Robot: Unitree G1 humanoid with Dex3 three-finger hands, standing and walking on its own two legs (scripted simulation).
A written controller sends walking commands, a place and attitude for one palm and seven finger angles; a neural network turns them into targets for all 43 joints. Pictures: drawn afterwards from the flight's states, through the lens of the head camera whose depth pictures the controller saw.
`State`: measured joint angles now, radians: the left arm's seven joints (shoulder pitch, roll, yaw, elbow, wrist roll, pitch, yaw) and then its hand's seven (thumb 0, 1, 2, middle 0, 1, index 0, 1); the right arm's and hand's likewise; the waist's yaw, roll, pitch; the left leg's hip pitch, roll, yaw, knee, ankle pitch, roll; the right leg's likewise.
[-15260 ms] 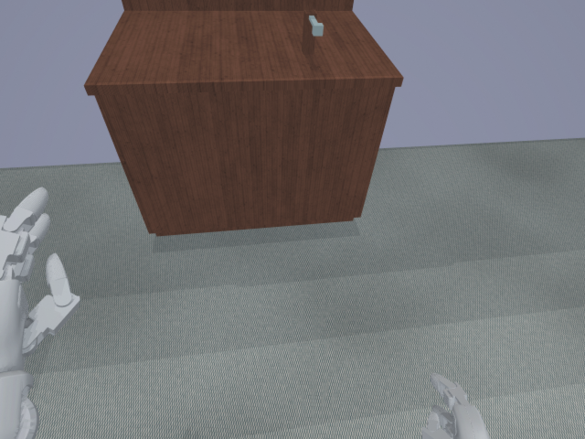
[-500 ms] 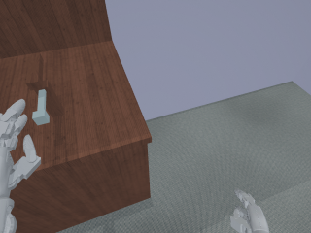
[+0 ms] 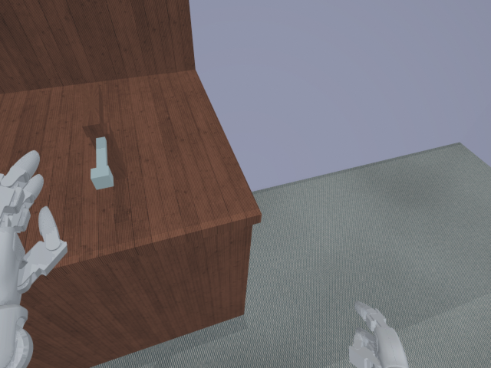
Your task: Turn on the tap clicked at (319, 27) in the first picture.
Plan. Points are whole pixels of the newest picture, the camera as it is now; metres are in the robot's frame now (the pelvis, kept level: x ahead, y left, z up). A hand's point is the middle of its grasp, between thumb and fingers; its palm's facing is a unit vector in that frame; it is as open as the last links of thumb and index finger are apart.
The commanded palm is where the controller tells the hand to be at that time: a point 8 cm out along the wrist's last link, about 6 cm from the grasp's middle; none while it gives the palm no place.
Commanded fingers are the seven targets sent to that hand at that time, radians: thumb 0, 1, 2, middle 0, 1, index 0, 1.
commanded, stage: come to a stop and stand still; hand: left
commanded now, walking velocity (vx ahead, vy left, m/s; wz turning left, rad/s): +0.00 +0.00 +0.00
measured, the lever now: (102, 177) +0.38 +0.28 +0.10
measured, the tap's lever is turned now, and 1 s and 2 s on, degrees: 0 0 0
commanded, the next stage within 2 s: look again from close up in 0.32 s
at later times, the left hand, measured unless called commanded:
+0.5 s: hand (9, 204) +0.24 +0.30 +0.20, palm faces +0.51 -0.73 -0.45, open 7.4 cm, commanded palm +0.15 +0.28 +0.17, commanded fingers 0.00 0.90 0.90 -0.20 -0.30 -0.20 -0.30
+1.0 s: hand (61, 217) +0.24 +0.25 +0.18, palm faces +0.39 -0.85 -0.35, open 7.4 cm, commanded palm +0.18 +0.28 +0.17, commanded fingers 0.00 0.90 0.90 -0.20 -0.30 -0.20 -0.30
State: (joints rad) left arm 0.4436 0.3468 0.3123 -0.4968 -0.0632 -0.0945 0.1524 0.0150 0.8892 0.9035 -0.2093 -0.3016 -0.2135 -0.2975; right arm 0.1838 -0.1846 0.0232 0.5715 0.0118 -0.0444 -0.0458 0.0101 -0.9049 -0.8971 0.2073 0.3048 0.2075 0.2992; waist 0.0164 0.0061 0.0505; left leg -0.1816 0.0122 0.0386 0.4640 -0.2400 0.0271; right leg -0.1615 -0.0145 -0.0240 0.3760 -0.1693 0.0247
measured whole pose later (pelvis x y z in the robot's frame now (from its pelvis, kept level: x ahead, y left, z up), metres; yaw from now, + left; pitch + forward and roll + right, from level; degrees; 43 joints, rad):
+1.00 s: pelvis +0.01 +0.01 +0.00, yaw -3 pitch -1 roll -1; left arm 0.36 0.36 0.39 -0.47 -0.04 -0.23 0.11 0.01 0.89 0.90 -0.21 -0.30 -0.21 -0.30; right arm 0.20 -0.22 0.00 0.59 0.01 -0.14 -0.02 0.01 -0.91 -0.90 0.21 0.30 0.21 0.30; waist 0.04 -0.02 0.05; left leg -0.21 0.02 0.09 0.49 -0.27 0.03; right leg -0.22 -0.01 0.03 0.42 -0.19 0.03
